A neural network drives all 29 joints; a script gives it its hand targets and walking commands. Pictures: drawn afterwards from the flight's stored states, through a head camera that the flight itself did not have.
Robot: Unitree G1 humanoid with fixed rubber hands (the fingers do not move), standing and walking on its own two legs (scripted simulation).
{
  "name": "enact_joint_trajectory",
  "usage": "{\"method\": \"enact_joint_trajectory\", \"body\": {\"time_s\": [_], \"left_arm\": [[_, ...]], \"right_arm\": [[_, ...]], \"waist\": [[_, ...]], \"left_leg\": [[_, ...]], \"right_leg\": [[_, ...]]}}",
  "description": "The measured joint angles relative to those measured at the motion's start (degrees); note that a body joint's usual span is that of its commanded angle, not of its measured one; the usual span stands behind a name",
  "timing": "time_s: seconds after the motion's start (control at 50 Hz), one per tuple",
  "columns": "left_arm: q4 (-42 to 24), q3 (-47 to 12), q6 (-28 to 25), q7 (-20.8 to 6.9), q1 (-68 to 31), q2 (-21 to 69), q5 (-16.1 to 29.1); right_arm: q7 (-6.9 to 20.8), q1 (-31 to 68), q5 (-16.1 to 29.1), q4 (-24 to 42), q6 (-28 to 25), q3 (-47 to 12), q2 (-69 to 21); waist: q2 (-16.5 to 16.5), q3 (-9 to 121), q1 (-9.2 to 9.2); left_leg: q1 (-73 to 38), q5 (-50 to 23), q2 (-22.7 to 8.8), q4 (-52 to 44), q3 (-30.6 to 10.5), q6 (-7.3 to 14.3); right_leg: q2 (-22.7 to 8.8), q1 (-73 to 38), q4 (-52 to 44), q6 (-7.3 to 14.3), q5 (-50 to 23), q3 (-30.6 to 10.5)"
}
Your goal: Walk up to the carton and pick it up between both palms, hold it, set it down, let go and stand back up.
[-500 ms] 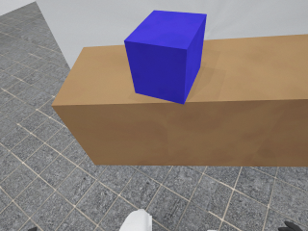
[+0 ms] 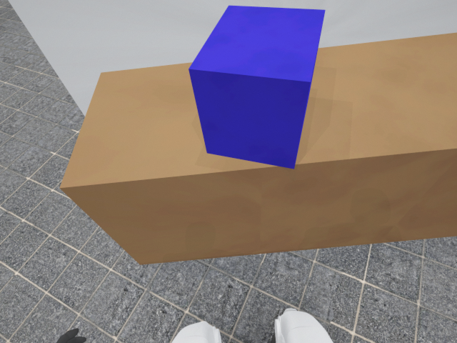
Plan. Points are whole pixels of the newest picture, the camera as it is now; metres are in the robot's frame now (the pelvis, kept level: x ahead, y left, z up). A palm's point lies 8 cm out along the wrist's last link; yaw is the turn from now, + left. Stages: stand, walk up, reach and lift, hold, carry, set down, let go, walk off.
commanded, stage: walk up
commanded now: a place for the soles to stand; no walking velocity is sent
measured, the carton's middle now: (261, 87) +0.67 -0.08 +0.03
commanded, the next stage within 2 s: none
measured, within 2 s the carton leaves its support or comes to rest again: neither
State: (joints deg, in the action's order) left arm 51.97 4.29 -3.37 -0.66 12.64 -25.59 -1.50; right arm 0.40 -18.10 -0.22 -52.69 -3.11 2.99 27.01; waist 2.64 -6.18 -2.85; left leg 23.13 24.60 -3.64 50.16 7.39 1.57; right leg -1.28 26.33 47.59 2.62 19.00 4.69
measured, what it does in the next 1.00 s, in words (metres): shifts its weight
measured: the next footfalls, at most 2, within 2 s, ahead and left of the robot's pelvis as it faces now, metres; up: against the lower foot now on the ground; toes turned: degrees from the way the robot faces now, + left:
right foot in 1.18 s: +0.23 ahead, -0.23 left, +0.00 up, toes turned -8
left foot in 1.50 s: +0.26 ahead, +0.00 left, +0.00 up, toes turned +0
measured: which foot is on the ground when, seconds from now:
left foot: down 0.00-1.00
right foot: down 0.00-0.90, up 0.92-1.00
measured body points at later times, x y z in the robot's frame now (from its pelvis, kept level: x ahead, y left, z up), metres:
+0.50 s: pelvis +0.04 +0.00 +0.01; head +0.08 +0.01 +0.46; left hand +0.17 +0.32 -0.11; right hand +0.17 -0.33 -0.08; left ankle +0.05 +0.13 -0.70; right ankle +0.07 -0.10 -0.70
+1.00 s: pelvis +0.05 -0.01 +0.03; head +0.06 +0.00 +0.47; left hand +0.18 +0.32 -0.08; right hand +0.08 -0.36 -0.08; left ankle +0.05 +0.13 -0.70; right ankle +0.07 -0.12 -0.66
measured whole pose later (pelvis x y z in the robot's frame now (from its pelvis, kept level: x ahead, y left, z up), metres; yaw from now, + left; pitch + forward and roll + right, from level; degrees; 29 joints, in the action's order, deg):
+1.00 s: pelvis +0.05 -0.01 +0.03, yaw -1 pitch -2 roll +2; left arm 53.3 5.3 1.5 -4.3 7.4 -25.7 -3.0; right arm -2.0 -14.8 -1.4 -59.5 -6.4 2.8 24.6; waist -3.4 -3.2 -0.9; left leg 13.2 20.1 -2.5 35.7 4.1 -0.7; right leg -0.4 25.7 56.5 1.3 27.9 -1.4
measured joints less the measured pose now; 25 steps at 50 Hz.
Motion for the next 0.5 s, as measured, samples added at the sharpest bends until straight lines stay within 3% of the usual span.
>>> {"method": "enact_joint_trajectory", "body": {"time_s": [0.06,0.1,0.14,0.2,0.28,0.4,0.5], "left_arm": [[-1.0,-0.3,0.1,0.4,-1.0,-0.5,0.5],[-1.2,-0.6,0.6,0.5,-1.7,-0.9,0.9],[-1.1,-1.0,1.4,0.4,-2.5,-0.7,1.2],[-0.5,-1.3,2.4,0.2,-3.9,0.3,1.4],[0.8,-1.5,1.7,-0.1,-4.9,1.6,0.7],[1.9,-2.1,1.6,0.1,-6.4,1.5,1.4],[3.0,-2.1,2.2,-0.1,-7.6,1.9,1.2]], "right_arm": [[-0.9,1.9,0.2,-0.8,0.1,-1.3,-2.2],[-1.1,3.3,0.1,-1.1,-0.5,-2.0,-3.1],[-1.3,4.6,0.0,-1.2,-1.3,-2.0,-3.2],[-1.6,5.9,-0.4,-1.1,-2.0,-2.0,-2.5],[-1.8,8.4,0.0,-2.4,-1.8,-2.0,-1.4],[-1.8,12.0,0.3,-2.7,-2.0,-2.0,-1.9],[-1.7,13.1,0.1,-3.0,-1.8,-2.0,-1.8]], "waist": [[-0.8,-0.4,1.68],[-2.2,-0.2,2.61],[-2.8,0.3,2.72],[-3.7,1.4,3.02],[-3.0,2.0,2.97],[-5.3,1.2,3.01],[-4.6,0.6,3.19]], "left_leg": [[0.9,4.1,0.8,2.3,-2.3,-0.2],[0.0,3.3,1.5,-1.3,-3.6,0.3],[-1.0,-3.6,1.7,-3.8,-3.6,-0.9],[-1.5,-1.7,2.3,-3.4,-3.2,-1.8],[-2.2,-0.2,0.8,-3.0,-4.3,-2.6],[-3.5,-1.2,1.7,-5.9,-4.1,-2.4],[-3.8,-1.3,0.8,-5.8,-4.2,-2.3]], "right_leg": [[0.2,-0.6,0.2,-0.4,1.1,-0.6],[-0.3,-1.0,0.5,-0.5,1.8,-1.3],[-0.9,-1.4,1.0,-1.0,2.7,-1.5],[-1.1,-1.3,2.0,-1.0,4.0,-2.8],[0.4,-3.3,-0.4,-1.4,3.5,-1.9],[-0.3,-4.0,-1.7,-1.5,3.3,-2.2],[0.6,-4.7,-3.0,-1.5,2.4,-2.0]]}}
